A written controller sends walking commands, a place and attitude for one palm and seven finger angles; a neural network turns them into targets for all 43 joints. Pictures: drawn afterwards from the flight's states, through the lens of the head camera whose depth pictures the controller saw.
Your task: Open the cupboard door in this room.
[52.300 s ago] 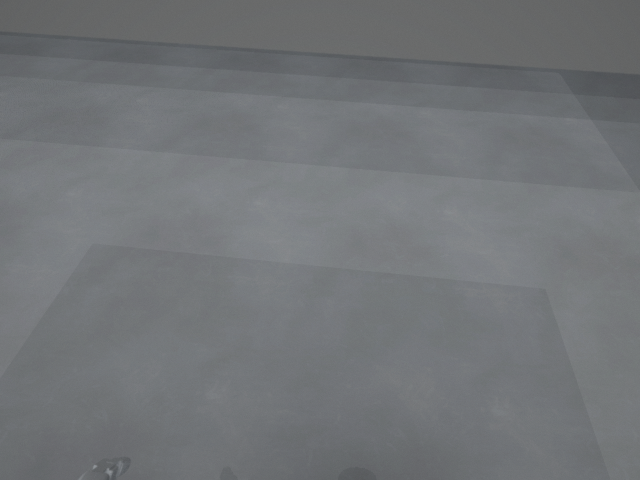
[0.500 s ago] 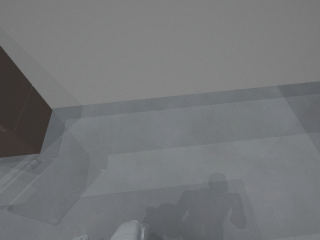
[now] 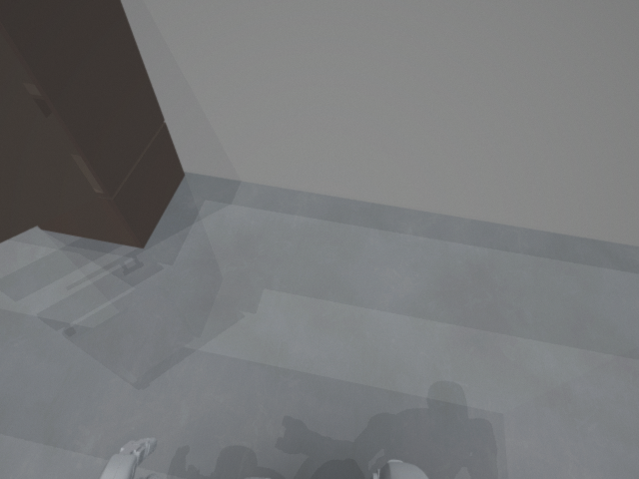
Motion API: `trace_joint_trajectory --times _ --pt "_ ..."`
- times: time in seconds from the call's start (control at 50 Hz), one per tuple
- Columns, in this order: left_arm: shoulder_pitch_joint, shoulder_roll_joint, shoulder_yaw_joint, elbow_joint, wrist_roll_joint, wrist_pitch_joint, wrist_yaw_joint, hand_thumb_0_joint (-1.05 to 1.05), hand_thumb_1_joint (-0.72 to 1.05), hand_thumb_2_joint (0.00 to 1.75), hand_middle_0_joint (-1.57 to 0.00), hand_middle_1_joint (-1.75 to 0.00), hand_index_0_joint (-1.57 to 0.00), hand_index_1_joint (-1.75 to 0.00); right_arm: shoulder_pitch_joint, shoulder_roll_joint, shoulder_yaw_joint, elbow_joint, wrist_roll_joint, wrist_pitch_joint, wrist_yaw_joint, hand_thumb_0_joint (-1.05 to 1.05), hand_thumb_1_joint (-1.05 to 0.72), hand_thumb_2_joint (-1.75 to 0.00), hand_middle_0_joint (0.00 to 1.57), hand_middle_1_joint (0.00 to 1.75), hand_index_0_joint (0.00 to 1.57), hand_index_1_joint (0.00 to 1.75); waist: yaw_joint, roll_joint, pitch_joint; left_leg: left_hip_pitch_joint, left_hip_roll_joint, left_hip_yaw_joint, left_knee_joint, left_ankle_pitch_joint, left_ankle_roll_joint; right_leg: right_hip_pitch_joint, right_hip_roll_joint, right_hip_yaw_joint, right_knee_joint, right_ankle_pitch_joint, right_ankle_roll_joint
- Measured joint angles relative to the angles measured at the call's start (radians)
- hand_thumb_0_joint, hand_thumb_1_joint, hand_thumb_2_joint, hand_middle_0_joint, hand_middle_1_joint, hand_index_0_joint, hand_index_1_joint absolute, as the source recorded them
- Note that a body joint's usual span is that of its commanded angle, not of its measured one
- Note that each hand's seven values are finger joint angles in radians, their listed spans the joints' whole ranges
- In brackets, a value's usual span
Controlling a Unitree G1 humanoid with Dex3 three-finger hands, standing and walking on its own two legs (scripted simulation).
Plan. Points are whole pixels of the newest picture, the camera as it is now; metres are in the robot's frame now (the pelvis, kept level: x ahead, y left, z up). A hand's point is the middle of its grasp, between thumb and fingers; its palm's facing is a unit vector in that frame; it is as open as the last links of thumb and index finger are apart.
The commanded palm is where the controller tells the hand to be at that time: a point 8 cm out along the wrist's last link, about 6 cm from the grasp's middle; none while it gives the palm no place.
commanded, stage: turn to face it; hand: left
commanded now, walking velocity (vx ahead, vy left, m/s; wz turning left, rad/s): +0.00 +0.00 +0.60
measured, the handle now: out of the picture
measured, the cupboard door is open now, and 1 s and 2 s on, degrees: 51 51 51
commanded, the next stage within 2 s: take the last steps up to it in 1.06 s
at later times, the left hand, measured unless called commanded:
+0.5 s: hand out of the picture -0.02 +0.18 -0.19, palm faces +0.37 -0.90 -0.24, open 7.4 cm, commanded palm none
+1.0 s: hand out of the picture -0.01 +0.14 -0.15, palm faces +0.57 -0.77 -0.29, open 7.4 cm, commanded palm none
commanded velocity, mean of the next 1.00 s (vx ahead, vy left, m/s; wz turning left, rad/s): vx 0.00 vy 0.00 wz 0.52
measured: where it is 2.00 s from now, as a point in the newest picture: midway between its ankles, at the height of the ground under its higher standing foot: outside the picture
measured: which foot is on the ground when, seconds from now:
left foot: down 0.00-0.10, up 0.12-0.48, down 0.50-0.88, up 0.90-1.00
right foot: up 0.00-0.08, down 0.10-0.48, up 0.50-0.86, down 0.88-1.00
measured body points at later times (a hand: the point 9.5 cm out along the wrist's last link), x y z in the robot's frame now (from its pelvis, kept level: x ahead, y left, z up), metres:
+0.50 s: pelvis +0.00 -0.03 -0.02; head +0.04 +0.00 +0.43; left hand -0.04 +0.23 -0.17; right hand +0.21 -0.24 -0.14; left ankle -0.01 +0.08 -0.74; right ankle +0.00 -0.15 -0.73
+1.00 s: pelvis +0.03 -0.07 +0.00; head +0.09 -0.07 +0.44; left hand -0.04 +0.18 -0.13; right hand +0.24 -0.24 -0.17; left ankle -0.05 +0.04 -0.66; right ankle +0.08 -0.17 -0.74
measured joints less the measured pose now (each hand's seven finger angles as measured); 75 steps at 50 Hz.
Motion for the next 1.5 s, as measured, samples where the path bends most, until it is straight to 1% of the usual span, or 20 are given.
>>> trace_joint_trajectory --times 0.08,0.12,0.16,0.24,0.36,0.44,0.48,0.5,0.54,0.64,0.76,0.86,0.94,1.02,1.08,1.18,1.26,1.32,1.38,1.5 --pt "-0.018 -0.011 -0.010 -0.021 -0.006 -0.017 0.001 0.00 0.91 0.90 -0.20 -0.30 -0.19 -0.30 0.023 -0.007 -0.013 0.009 0.002 0.013 0.002 0.00 -0.90 -0.90 0.20 0.30 0.21 0.30 -0.018 0.024 -0.004 -0.033 -0.008 -0.052 0.045 -0.015 -0.029 0.112 0.037 -0.012 -0.252 0.062 -0.011" --pt "-0.015 -0.023 -0.015 -0.028 -0.001 -0.037 0.004 0.00 0.91 0.90 -0.20 -0.30 -0.19 -0.30 0.030 -0.017 -0.024 0.017 0.011 0.020 0.003 0.00 -0.90 -0.90 0.20 0.30 0.21 0.30 -0.015 0.034 -0.006 -0.071 -0.019 -0.065 0.130 -0.091 -0.043 0.158 0.040 -0.026 -0.346 0.106 -0.045" --pt "-0.007 -0.046 -0.030 -0.026 0.003 -0.045 0.009 0.00 0.91 0.90 -0.20 -0.30 -0.20 -0.30 0.027 -0.034 -0.035 0.028 0.011 0.030 0.005 0.00 -0.90 -0.90 0.20 0.30 0.20 0.30 -0.022 0.049 0.004 -0.135 -0.025 -0.037 0.341 -0.234 -0.049 0.173 0.029 -0.057 -0.331 0.087 -0.077" --pt "0.029 -0.079 -0.044 -0.016 0.001 -0.041 0.015 0.00 0.90 0.90 -0.20 -0.30 -0.20 -0.30 0.019 -0.052 -0.043 0.041 0.010 0.044 0.013 0.01 -0.90 -0.90 0.20 0.29 0.20 0.30 -0.031 0.039 0.009 -0.206 0.003 0.045 0.624 -0.238 -0.074 0.235 -0.008 -0.109 -0.378 0.089 -0.088" --pt "0.074 -0.084 -0.046 0.003 0.006 -0.043 0.011 0.00 0.90 0.90 -0.20 -0.30 -0.20 -0.30 -0.016 -0.043 -0.034 0.036 0.013 0.049 0.025 0.01 -0.91 -0.90 0.19 0.29 0.20 0.30 -0.015 -0.013 0.026 -0.146 0.048 0.109 0.447 -0.218 -0.085 0.283 -0.056 -0.193 -0.398 0.082 -0.081" --pt "0.102 -0.061 -0.032 0.018 0.010 -0.041 0.007 0.00 0.90 0.90 -0.20 -0.30 -0.20 -0.30 -0.055 -0.037 -0.027 0.019 0.015 0.040 0.028 0.01 -0.91 -0.90 0.19 0.29 0.20 0.30 0.010 -0.039 0.036 -0.074 0.045 0.141 0.271 -0.202 -0.068 0.274 -0.084 -0.242 -0.340 0.044 -0.066" --pt "0.125 -0.043 -0.023 0.026 0.005 -0.035 0.003 0.00 0.90 0.90 -0.20 -0.30 -0.20 -0.30 -0.065 -0.038 -0.023 -0.001 0.013 0.026 0.029 0.01 -0.91 -0.90 0.19 0.29 0.20 0.30 0.015 -0.048 0.028 -0.016 0.036 0.154 0.142 -0.107 -0.052 0.250 -0.103 -0.263 -0.272 0.006 -0.052" --pt "0.133 -0.033 -0.018 0.031 0.001 -0.028 0.000 0.00 0.90 0.90 -0.20 -0.30 -0.20 -0.30 -0.067 -0.041 -0.023 -0.013 0.010 0.014 0.029 0.01 -0.91 -0.90 0.19 0.29 0.20 0.30 0.012 -0.047 0.018 -0.016 0.032 0.142 0.118 -0.040 -0.010 0.215 -0.109 -0.256 -0.200 -0.020 -0.040" --pt "0.118 -0.006 -0.009 0.048 -0.001 0.000 0.003 0.00 0.90 0.90 -0.20 -0.30 -0.20 -0.30 -0.077 -0.031 -0.020 -0.024 0.009 -0.002 0.022 0.00 -0.91 -0.90 0.19 0.29 0.20 0.30 0.019 -0.066 0.025 -0.046 0.016 0.130 0.170 -0.063 0.022 0.125 -0.094 -0.160 -0.006 -0.123 -0.025" --pt "0.074 0.018 0.007 0.054 0.006 0.021 0.000 0.01 0.91 0.90 -0.20 -0.30 -0.20 -0.30 -0.058 -0.019 -0.004 -0.029 0.002 -0.004 0.002 0.00 -0.90 -0.90 0.20 0.29 0.20 0.30 0.024 -0.048 0.014 -0.036 0.007 0.075 0.100 -0.041 0.006 -0.021 -0.040 -0.043 0.198 -0.047 -0.014" --pt "0.044 0.007 0.002 0.020 0.003 0.004 -0.003 0.01 0.91 0.90 -0.19 -0.30 -0.19 -0.30 -0.029 -0.011 0.001 -0.012 0.000 0.004 0.002 0.00 -0.90 -0.90 0.20 0.30 0.20 0.30 0.017 -0.003 -0.002 -0.024 0.003 0.010 0.021 0.014 -0.006 -0.009 -0.009 -0.009 0.043 -0.010 -0.011" --pt "0.035 -0.011 -0.011 -0.004 -0.002 -0.019 -0.002 0.00 0.91 0.90 -0.20 -0.30 -0.19 -0.30 -0.006 -0.007 -0.008 -0.003 0.002 0.018 0.004 0.00 -0.90 -0.90 0.20 0.30 0.21 0.30 0.001 0.022 -0.012 -0.062 -0.009 -0.045 0.067 -0.001 -0.040 0.132 0.033 -0.025 -0.278 0.067 -0.022" --pt "0.048 -0.059 -0.030 -0.001 0.007 -0.042 0.007 0.00 0.91 0.90 -0.20 -0.30 -0.20 -0.30 -0.002 -0.029 -0.028 0.019 0.009 0.034 0.006 0.00 -0.90 -0.90 0.20 0.30 0.20 0.30 -0.001 0.053 0.000 -0.163 -0.023 -0.031 0.388 -0.235 -0.039 0.171 0.025 -0.070 -0.307 0.069 -0.087" --pt "0.084 -0.095 -0.044 0.015 0.004 -0.045 0.011 0.00 0.90 0.90 -0.20 -0.30 -0.20 -0.30 -0.009 -0.037 -0.033 0.041 0.009 0.042 0.010 0.01 -0.90 -0.90 0.20 0.29 0.20 0.30 -0.003 0.036 0.006 -0.205 -0.003 0.032 0.614 -0.226 -0.059 0.229 -0.004 -0.102 -0.371 0.088 -0.095" --pt "0.108 -0.105 -0.044 0.030 0.006 -0.049 0.016 0.00 0.91 0.90 -0.20 -0.30 -0.20 -0.30 -0.018 -0.030 -0.027 0.050 0.012 0.041 0.010 0.01 -0.90 -0.90 0.20 0.29 0.20 0.30 -0.001 0.011 0.009 -0.170 0.018 0.057 0.550 -0.219 -0.068 0.261 -0.021 -0.129 -0.407 0.099 -0.092" --pt "0.142 -0.084 -0.035 0.058 0.012 -0.055 0.014 0.00 0.92 0.90 -0.20 -0.30 -0.20 -0.30 -0.050 -0.014 -0.013 0.064 0.017 0.032 0.007 0.01 -0.91 -0.90 0.19 0.29 0.20 0.30 0.028 -0.020 0.015 -0.067 0.027 0.092 0.310 -0.227 -0.060 0.278 -0.037 -0.170 -0.394 0.081 -0.083" --pt "0.175 -0.060 -0.024 0.093 0.003 -0.049 0.007 0.00 0.91 0.90 -0.20 -0.30 -0.20 -0.30 -0.066 -0.004 0.003 0.055 0.012 0.002 0.007 0.00 -0.91 -0.90 0.19 0.29 0.20 0.30 0.038 -0.034 0.003 0.043 0.015 0.118 0.065 -0.080 -0.023 0.254 -0.048 -0.197 -0.307 0.028 -0.060" --pt "0.170 -0.035 -0.013 0.124 0.003 -0.016 0.000 0.00 0.91 0.90 -0.20 -0.30 -0.20 -0.30 -0.061 0.017 0.012 0.044 0.000 -0.023 0.004 0.00 -0.91 -0.90 0.19 0.29 0.20 0.30 0.049 -0.064 0.001 0.034 -0.001 0.126 0.100 -0.073 0.027 0.152 -0.040 -0.125 -0.054 -0.118 -0.057" --pt "0.151 -0.031 -0.010 0.142 0.010 -0.004 -0.013 0.01 0.91 0.90 -0.20 -0.30 -0.20 -0.30 -0.022 0.028 0.020 0.037 -0.002 -0.036 -0.008 0.00 -0.90 -0.90 0.20 0.29 0.20 0.30 0.042 -0.050 -0.016 0.061 0.000 0.116 0.053 -0.069 0.036 0.048 -0.018 -0.086 0.135 -0.085 -0.065" --pt "0.114 -0.046 -0.015 0.115 0.011 -0.028 -0.031 0.01 0.91 0.90 -0.20 -0.30 -0.19 -0.30 0.077 0.037 0.025 0.081 0.001 -0.048 -0.013 0.00 -0.90 -0.90 0.20 0.30 0.20 0.30 0.032 -0.011 -0.045 0.129 -0.011 0.088 -0.084 -0.012 0.039 -0.029 -0.028 -0.062 0.097 0.053 -0.065"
